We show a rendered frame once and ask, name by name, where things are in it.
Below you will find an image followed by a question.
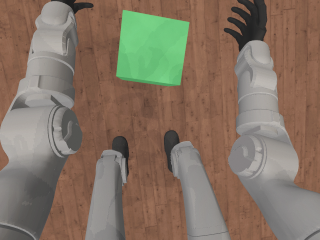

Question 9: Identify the left robot hand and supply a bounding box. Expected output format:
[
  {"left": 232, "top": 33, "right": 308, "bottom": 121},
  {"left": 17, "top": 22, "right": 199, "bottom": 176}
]
[{"left": 51, "top": 0, "right": 94, "bottom": 14}]

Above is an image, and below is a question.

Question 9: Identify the carton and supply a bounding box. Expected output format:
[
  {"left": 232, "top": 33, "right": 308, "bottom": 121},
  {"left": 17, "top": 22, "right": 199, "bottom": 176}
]
[{"left": 116, "top": 10, "right": 190, "bottom": 87}]

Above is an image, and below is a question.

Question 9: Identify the right robot upper arm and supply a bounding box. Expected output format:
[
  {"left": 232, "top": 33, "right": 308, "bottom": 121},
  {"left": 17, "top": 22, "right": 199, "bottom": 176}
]
[{"left": 228, "top": 133, "right": 320, "bottom": 240}]

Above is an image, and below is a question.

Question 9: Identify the robot left foot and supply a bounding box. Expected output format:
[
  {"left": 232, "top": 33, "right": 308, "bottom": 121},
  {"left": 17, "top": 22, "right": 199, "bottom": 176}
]
[{"left": 112, "top": 136, "right": 129, "bottom": 176}]

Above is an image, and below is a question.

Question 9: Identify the robot left forearm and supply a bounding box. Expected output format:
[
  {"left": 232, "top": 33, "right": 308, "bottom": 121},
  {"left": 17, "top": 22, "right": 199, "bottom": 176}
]
[{"left": 0, "top": 1, "right": 79, "bottom": 152}]

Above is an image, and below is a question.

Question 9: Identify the robot foot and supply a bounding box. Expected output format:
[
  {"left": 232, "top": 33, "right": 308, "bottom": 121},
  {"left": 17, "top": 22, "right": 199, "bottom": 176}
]
[
  {"left": 112, "top": 136, "right": 129, "bottom": 176},
  {"left": 164, "top": 130, "right": 180, "bottom": 173}
]

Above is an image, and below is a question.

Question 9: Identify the robot right foot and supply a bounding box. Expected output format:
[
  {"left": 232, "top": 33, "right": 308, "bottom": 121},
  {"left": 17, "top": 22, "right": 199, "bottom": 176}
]
[{"left": 164, "top": 130, "right": 180, "bottom": 173}]

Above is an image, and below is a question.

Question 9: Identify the right robot hand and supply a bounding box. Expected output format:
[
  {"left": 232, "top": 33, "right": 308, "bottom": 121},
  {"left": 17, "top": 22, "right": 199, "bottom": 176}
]
[{"left": 224, "top": 0, "right": 267, "bottom": 52}]

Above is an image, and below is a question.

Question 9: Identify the left robot upper arm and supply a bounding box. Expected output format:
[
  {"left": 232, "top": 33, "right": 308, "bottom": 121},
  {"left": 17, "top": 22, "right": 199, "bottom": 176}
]
[{"left": 0, "top": 105, "right": 83, "bottom": 240}]

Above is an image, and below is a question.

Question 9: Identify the robot right forearm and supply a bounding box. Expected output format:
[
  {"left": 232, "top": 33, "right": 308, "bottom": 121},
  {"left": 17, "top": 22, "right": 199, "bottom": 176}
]
[{"left": 234, "top": 40, "right": 294, "bottom": 148}]

